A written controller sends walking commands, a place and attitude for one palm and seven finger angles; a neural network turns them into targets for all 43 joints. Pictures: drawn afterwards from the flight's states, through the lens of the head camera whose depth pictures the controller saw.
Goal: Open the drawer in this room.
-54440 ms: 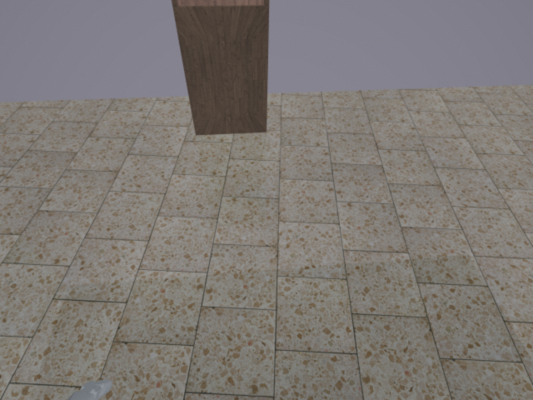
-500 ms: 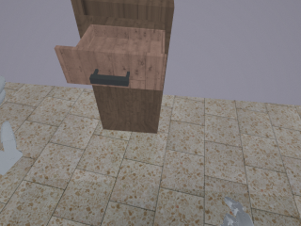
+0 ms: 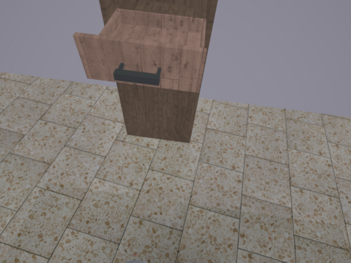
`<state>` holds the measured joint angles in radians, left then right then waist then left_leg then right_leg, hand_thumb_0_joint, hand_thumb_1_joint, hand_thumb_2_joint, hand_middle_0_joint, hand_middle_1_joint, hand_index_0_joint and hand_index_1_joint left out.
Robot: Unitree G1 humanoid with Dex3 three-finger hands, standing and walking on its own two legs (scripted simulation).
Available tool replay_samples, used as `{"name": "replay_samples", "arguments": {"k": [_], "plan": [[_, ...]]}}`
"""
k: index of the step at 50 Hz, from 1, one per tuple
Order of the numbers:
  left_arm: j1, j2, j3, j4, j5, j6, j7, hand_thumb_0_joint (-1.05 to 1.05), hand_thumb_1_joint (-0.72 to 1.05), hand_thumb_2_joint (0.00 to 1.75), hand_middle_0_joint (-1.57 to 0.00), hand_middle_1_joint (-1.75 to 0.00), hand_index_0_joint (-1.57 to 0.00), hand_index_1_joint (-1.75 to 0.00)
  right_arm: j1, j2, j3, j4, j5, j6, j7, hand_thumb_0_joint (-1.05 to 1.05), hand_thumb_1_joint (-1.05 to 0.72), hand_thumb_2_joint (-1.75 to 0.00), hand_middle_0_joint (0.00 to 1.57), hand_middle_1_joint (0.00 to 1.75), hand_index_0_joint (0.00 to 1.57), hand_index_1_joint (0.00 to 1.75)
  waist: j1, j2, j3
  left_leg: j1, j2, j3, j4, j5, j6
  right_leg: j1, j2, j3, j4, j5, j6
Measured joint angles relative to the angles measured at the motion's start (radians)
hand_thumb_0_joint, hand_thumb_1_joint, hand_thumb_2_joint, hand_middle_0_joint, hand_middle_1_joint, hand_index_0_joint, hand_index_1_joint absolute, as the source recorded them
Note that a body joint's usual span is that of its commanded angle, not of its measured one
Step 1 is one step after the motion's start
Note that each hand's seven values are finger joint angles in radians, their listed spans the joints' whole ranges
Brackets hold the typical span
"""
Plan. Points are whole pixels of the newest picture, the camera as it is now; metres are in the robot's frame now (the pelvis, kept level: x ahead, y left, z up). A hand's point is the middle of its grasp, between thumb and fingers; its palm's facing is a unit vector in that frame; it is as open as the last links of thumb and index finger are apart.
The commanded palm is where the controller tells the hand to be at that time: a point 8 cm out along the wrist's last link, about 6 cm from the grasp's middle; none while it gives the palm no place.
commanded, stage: let the arm hang, fingers relaxed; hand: left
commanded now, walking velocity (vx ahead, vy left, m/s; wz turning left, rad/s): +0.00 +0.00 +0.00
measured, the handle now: (138, 72) +0.63 +0.16 +0.04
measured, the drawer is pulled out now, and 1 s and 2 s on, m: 0.29 0.29 0.29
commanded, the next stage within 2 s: look to check the result in 0.68 s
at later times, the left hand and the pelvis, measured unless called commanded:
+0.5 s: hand out of the picture +0.04 +0.18 -0.17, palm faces -0.02 -0.98 -0.20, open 7.3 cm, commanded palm none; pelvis +0.01 +0.01 +0.01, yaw -2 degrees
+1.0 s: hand out of the picture +0.04 +0.18 -0.16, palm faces -0.03 -0.98 -0.22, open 7.4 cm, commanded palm none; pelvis +0.03 +0.00 +0.01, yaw -2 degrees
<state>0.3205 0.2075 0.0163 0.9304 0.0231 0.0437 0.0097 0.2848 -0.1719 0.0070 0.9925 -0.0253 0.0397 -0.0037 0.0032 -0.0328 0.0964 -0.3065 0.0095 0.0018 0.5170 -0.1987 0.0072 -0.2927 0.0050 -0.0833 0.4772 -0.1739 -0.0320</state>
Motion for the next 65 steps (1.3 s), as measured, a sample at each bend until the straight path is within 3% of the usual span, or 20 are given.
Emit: {"name": "replay_samples", "arguments": {"k": [12,28,45,65], "plan": [[0.026,-0.013,0.000,0.171,-0.006,-0.020,0.013,0.01,0.92,0.90,-0.20,-0.30,-0.20,-0.30,0.052,0.016,-0.018,0.093,0.009,-0.015,-0.017,0.01,-0.91,-0.90,0.20,0.30,0.20,0.30,-0.009,0.060,-0.025,0.064,-0.006,0.025,-0.067,0.018,0.008,0.050,-0.004,0.025,-0.054,0.019,0.009],[-0.066,-0.057,-0.003,0.167,-0.004,-0.043,0.025,0.02,0.94,0.90,-0.20,-0.30,-0.20,-0.30,0.018,0.062,-0.018,0.118,0.008,-0.036,-0.021,0.01,-0.91,-0.90,0.20,0.30,0.20,0.30,-0.020,0.038,-0.055,0.102,-0.006,0.044,-0.092,0.012,0.007,0.071,-0.003,0.045,-0.058,0.010,0.012],[-0.057,-0.058,0.000,0.196,-0.005,-0.046,0.021,0.01,0.91,0.90,-0.20,-0.30,-0.20,-0.30,-0.002,0.035,-0.026,0.133,0.012,-0.040,-0.026,0.00,-0.91,-0.90,0.20,0.30,0.19,0.30,-0.016,0.046,-0.019,0.130,-0.007,0.047,-0.124,0.014,0.007,0.095,-0.003,0.049,-0.083,0.009,0.013],[-0.120,-0.006,0.004,0.190,-0.004,-0.056,0.012,0.01,0.91,0.90,-0.20,-0.30,-0.20,-0.30,-0.079,-0.028,-0.033,0.129,0.011,-0.043,-0.020,0.00,-0.91,-0.90,0.20,0.30,0.20,0.30,-0.017,0.048,-0.017,0.157,0.005,0.046,-0.150,0.013,-0.004,0.122,0.011,0.049,-0.112,0.010,0.003]]}}
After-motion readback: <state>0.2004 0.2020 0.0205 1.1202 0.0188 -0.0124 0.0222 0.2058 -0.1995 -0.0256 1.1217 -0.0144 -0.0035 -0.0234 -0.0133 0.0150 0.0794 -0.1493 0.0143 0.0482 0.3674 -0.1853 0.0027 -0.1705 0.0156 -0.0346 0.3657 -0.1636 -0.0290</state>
